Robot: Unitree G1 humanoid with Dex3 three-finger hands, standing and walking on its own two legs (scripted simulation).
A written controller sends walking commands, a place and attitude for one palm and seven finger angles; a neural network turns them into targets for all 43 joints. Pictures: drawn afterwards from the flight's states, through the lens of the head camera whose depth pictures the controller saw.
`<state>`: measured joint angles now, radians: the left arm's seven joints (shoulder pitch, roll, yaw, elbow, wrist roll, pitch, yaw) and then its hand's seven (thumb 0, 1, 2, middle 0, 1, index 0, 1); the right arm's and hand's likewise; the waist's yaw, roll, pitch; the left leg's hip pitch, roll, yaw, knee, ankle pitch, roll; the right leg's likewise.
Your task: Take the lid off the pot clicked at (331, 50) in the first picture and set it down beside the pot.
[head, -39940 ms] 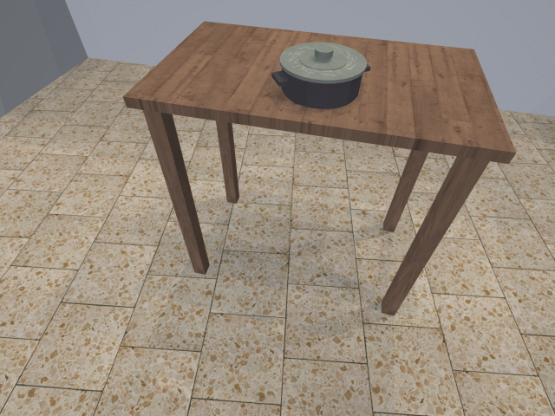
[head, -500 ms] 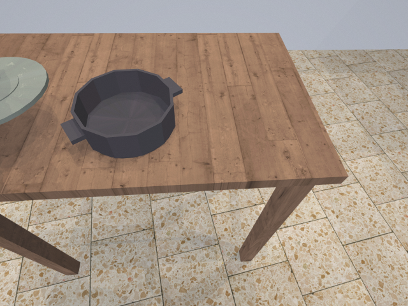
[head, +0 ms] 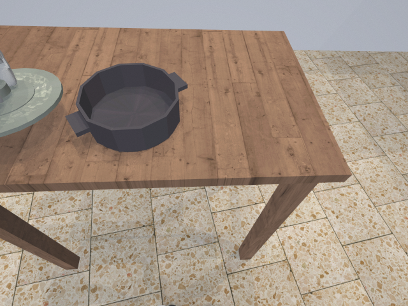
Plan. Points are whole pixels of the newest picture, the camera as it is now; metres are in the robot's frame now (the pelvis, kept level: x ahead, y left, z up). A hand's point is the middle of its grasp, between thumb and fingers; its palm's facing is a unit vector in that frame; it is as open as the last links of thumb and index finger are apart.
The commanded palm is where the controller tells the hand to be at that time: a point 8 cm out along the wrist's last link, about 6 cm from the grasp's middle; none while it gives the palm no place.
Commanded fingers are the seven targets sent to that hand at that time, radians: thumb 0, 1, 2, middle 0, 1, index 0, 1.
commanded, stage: lower the lid onto the table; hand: left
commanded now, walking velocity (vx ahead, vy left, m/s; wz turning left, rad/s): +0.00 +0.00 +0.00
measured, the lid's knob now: out of the picture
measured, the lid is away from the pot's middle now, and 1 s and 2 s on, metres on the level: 0.23 0.23 0.24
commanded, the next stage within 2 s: open the fingers wide in 0.92 s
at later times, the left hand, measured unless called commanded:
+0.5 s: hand out of the picture +0.46 +0.35 +0.15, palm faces -0.44 -0.24 -0.87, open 7.4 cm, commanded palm +0.51 +0.36 +0.22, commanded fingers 0.00 0.79 0.86 -0.90 -1.11 -0.79 -1.03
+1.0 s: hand out of the picture +0.46 +0.35 +0.14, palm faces -0.45 -0.21 -0.87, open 7.4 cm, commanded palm +0.48 +0.35 +0.19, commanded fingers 0.00 0.79 0.86 -0.90 -1.11 -0.79 -1.03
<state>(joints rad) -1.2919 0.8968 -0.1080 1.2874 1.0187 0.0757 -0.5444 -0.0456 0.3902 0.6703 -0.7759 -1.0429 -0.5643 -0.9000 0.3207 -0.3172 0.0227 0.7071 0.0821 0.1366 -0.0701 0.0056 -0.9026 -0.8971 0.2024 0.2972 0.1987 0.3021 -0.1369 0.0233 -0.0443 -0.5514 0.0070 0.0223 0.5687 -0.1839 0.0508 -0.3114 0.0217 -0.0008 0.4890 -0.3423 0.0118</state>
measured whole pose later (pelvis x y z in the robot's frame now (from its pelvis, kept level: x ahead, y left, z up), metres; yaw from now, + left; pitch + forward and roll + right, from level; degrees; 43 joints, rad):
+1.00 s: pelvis -0.01 +0.01 -0.01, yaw -1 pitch +14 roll -4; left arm -1.30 0.91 -0.12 1.36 1.02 0.02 -0.49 -0.04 0.38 0.64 -0.81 -1.05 -0.56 -0.95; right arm 0.36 -0.31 0.03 0.71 0.08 0.14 -0.08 0.00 -0.90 -0.90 0.20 0.30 0.20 0.30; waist -0.16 0.03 -0.06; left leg -0.71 0.02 0.02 0.70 -0.23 0.06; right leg -0.47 0.03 0.00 0.62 -0.39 0.02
